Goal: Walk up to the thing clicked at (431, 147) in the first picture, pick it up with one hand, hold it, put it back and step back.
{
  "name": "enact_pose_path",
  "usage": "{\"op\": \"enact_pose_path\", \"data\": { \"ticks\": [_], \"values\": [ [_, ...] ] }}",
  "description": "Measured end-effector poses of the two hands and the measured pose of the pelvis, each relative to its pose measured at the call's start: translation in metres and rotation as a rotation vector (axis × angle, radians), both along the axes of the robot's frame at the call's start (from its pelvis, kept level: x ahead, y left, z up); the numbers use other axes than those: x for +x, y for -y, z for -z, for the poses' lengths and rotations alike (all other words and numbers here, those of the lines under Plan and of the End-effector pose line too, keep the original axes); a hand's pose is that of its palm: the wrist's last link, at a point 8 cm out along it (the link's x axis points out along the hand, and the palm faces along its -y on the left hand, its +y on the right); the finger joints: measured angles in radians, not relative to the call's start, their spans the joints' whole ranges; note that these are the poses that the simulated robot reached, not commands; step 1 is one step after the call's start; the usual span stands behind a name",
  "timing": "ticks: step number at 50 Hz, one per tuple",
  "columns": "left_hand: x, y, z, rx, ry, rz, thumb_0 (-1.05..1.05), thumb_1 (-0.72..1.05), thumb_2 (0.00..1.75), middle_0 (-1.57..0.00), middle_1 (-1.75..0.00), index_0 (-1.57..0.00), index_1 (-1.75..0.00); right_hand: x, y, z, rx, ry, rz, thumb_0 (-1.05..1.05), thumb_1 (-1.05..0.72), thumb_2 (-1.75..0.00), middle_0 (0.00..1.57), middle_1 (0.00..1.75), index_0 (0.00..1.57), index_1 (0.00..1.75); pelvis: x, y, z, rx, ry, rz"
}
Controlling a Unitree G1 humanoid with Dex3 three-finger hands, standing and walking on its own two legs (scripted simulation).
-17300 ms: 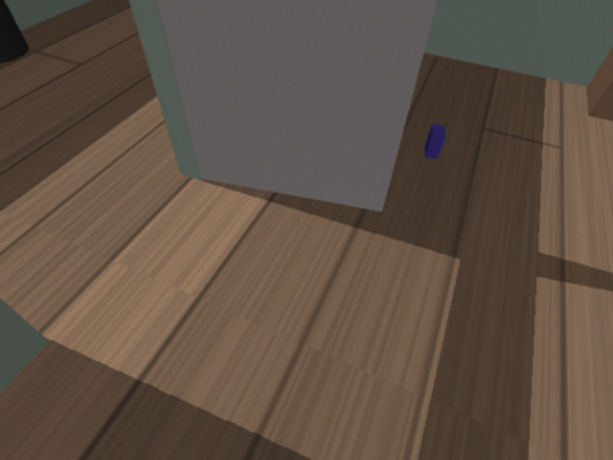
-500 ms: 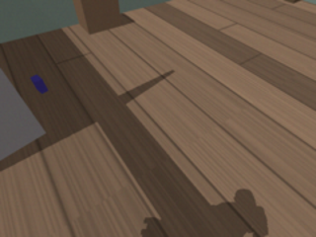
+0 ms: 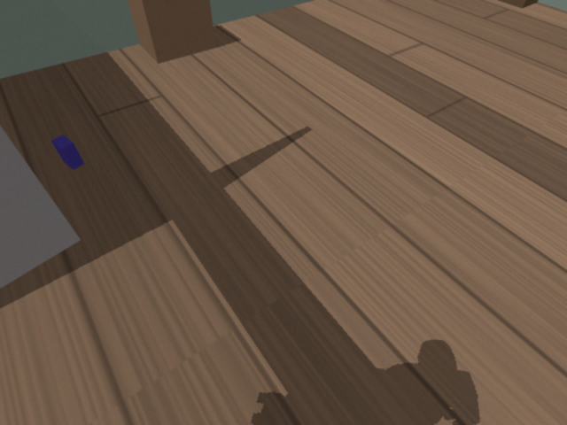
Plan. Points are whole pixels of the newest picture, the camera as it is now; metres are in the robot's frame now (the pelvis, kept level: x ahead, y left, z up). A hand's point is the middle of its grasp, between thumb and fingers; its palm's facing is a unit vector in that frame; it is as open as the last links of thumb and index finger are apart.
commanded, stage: stand
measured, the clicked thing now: (68, 152) +1.44 +1.12 -0.71
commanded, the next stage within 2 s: walk up in 0.60 s
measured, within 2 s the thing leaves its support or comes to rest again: neither
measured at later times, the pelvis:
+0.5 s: pelvis -0.01 +0.00 +0.00, yaw +0 degrees
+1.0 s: pelvis +0.09 +0.07 -0.03, yaw +1 degrees
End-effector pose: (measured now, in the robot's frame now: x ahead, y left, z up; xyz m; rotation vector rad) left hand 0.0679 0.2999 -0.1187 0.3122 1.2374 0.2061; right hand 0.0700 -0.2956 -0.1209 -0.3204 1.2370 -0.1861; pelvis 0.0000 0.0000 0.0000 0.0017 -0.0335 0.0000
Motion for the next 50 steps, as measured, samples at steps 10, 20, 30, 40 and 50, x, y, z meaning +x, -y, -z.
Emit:
{"op": "enact_pose_path", "data": {
  "ticks": [10,20,30,40,50],
  "values": [
    [-0.002,-0.001,-0.002,0.007,0.006,0.006,0.0,0.9,0.9,-0.2,-0.3,-0.21,-0.3,-0.005,0.0,0.0,0.005,0.007,0.001,0.0,-0.91,-0.89,0.2,0.3,0.2,0.3,-0.004,0.0,0.0,0.0,0.004,0.002],
    [-0.009,-0.002,-0.001,0.004,-0.009,0.005,0.0,0.9,0.9,-0.2,-0.3,-0.21,-0.3,-0.016,0.001,0.001,0.002,-0.017,0.008,0.0,-0.91,-0.89,0.2,0.3,0.2,0.3,-0.006,0.0,0.0,-0.001,0.001,0.002],
    [-0.011,-0.002,0.001,0.003,-0.025,0.006,0.0,0.9,0.9,-0.2,-0.3,-0.21,-0.3,-0.019,0.0,0.002,0.002,-0.033,0.012,0.0,-0.91,-0.89,0.2,0.3,0.2,0.3,-0.005,-0.001,0.0,-0.001,-0.002,0.003],
    [-0.021,-0.041,-0.005,0.013,0.042,-0.072,0.0,0.9,0.9,-0.2,-0.31,-0.21,-0.3,0.025,0.008,-0.009,-0.042,-0.007,-0.057,0.01,-0.91,-0.89,0.2,0.3,0.2,0.3,0.024,-0.02,0.006,-0.015,0.0,-0.039],
    [0.022,-0.11,0.029,0.025,-0.081,-0.058,0.0,0.91,0.9,-0.2,-0.3,-0.21,-0.3,0.101,-0.032,-0.019,-0.106,0.15,-0.043,0.0,-0.91,-0.89,0.2,0.3,0.2,0.3,0.091,-0.07,0.029,0.002,0.021,-0.023]
  ]
}}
